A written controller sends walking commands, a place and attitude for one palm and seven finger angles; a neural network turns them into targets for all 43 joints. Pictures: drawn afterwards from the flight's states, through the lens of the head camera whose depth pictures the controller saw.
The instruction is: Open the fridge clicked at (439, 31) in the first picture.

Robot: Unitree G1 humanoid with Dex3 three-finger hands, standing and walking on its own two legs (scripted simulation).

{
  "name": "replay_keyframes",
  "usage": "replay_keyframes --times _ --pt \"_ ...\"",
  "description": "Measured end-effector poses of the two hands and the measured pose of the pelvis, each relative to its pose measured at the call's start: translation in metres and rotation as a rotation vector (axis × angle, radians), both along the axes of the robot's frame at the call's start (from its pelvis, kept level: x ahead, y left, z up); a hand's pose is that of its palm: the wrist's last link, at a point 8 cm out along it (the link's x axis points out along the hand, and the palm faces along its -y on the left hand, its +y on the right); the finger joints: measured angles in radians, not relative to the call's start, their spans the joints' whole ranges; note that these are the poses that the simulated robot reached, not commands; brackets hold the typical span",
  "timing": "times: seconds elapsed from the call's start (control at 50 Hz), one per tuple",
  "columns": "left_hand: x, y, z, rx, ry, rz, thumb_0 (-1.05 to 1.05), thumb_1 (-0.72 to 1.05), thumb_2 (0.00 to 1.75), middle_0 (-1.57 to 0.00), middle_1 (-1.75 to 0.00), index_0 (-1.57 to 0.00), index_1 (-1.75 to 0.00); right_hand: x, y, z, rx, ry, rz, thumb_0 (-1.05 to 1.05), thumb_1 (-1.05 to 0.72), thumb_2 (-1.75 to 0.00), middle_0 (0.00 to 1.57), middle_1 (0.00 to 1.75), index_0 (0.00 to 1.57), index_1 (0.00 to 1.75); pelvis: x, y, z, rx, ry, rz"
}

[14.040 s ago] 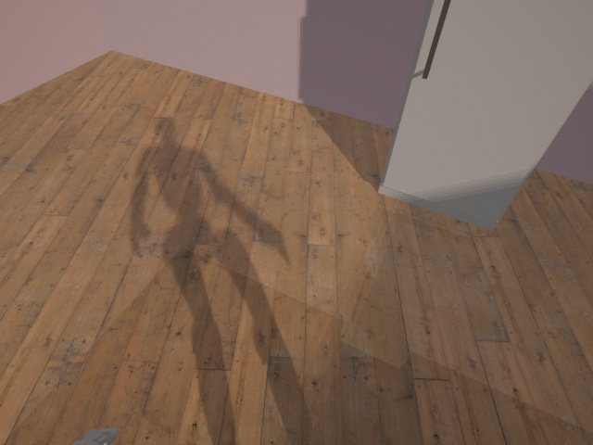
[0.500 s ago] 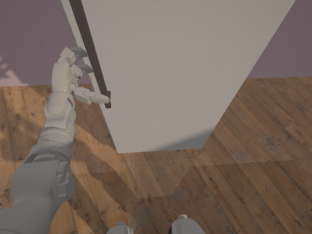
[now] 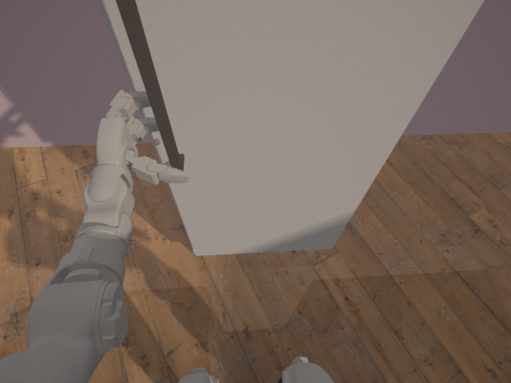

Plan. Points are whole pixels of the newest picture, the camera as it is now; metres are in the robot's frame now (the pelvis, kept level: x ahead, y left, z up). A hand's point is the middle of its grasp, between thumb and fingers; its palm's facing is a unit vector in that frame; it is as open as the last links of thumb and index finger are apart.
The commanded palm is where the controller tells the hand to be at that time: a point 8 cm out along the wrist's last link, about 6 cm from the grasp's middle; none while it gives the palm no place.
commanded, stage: slide the fingers in behind the handle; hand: left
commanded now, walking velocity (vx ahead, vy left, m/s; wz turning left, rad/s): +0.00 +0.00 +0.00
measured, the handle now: (150, 66) +0.53 +0.13 +0.19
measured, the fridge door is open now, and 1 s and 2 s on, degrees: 0 0 0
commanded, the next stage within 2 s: grip the handle and tug to test in 1.32 s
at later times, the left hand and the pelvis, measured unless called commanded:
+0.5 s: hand (171, 142) +0.46 +0.12 +0.10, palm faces +0.02 -1.00 -0.01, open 14.0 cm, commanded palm +0.43 +0.17 +0.09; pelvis +0.00 -0.01 +0.00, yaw +0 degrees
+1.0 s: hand (178, 141) +0.47 +0.11 +0.09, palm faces +0.01 -1.00 +0.00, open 14.0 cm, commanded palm +0.44 +0.16 +0.09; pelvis +0.00 +0.00 +0.00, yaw +0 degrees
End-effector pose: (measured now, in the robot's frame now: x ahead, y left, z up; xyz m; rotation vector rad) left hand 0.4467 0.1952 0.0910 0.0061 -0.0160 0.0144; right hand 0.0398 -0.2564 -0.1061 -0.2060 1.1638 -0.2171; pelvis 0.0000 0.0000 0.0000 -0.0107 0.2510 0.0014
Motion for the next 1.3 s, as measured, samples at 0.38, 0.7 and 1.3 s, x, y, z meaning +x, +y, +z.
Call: replay_keyframes --times 0.38,0.7,1.3 --pt "-0.007 -0.024 0.005 0.002 -0.015 -0.004 -0.01 -0.5 0.3 -0.3 -1.2 -0.3 -1.2 0.014 0.001 -0.001 0.029 -0.039 0.014 0.01 -0.9 -0.9 0.2 0.3 0.2 0.3 0.002 -0.004 0.002 0.007 -0.014 0.0" --pt "-0.009 -0.027 0.005 -0.002 -0.01 0.005 -0.01 -0.5 0.3 -0.3 -1.2 -0.26 -1.19 0.002 -0.005 -0.002 0.017 -0.017 0.01 0.01 -0.9 -0.9 0.2 0.3 0.2 0.3 -0.002 -0.006 0.002 0.007 -0.019 0.006" --pt "0.002 -0.035 0.001 -0.003 -0.01 -0.005 -0.01 -0.5 0.3 -0.3 -1.2 -0.29 -1.2 -0.002 0.004 -0.004 0.026 0.01 0.006 0.01 -0.9 -0.9 0.2 0.3 0.2 0.3 0.001 0.0 0.0 0.004 0.0 0.001"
